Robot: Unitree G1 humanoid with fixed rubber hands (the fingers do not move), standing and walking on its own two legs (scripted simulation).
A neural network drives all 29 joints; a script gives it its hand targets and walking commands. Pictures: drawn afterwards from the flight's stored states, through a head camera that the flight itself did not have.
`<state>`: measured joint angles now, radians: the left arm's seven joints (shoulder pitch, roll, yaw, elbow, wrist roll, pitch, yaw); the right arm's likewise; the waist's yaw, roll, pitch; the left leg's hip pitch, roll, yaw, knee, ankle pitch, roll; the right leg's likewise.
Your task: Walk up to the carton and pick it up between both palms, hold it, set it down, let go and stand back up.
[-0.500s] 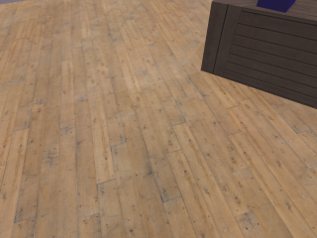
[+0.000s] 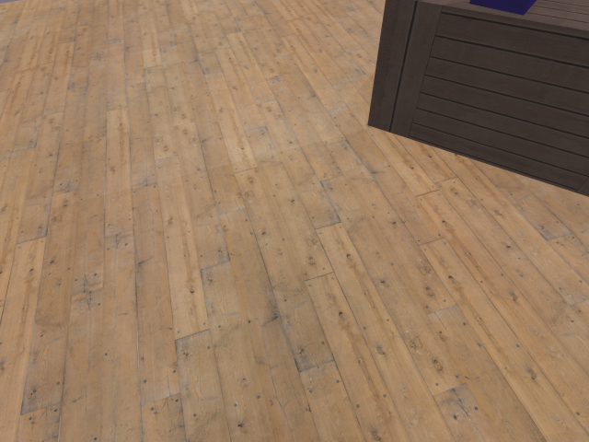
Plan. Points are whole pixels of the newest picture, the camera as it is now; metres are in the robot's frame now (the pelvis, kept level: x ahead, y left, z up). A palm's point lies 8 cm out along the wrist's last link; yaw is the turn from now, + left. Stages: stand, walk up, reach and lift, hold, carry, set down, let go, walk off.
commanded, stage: walk up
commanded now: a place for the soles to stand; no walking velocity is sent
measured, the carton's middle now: out of the picture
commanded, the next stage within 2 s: none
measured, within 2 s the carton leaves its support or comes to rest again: neither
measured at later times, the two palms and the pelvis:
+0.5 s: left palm (220, 299) +0.38 +0.18 -0.16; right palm out of the picture +0.08 -0.27 -0.17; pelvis +0.19 -0.04 -0.05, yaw -16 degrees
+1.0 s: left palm (220, 227) +0.56 +0.21 -0.17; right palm (460, 280) +0.39 -0.27 -0.12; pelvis +0.44 -0.03 -0.03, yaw -22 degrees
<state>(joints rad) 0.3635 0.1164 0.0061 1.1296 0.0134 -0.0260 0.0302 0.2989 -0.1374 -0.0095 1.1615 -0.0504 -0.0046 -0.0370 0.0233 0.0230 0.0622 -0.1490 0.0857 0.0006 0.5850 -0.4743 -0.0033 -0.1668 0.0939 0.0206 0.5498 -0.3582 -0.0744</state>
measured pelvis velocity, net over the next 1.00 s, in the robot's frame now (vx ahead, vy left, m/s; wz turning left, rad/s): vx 0.44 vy -0.03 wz -0.38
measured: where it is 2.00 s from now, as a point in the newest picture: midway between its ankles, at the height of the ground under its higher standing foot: (366, 246)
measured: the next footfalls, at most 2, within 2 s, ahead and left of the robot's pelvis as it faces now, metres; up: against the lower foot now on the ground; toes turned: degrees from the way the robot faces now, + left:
right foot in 0.44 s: +0.33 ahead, -0.19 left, +0.00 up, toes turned -20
left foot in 0.80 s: +0.55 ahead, +0.03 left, +0.00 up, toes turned -7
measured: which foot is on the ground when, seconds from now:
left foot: down 0.00-0.44, up 0.46-0.78, down 0.80-1.00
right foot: down 0.00-0.14, up 0.16-0.42, down 0.44-0.80, up 0.82-1.00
